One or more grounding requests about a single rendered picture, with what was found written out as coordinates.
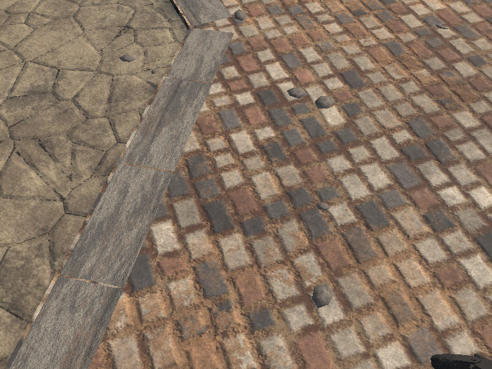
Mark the right robot hand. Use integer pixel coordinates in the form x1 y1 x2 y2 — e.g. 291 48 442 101
431 354 492 369

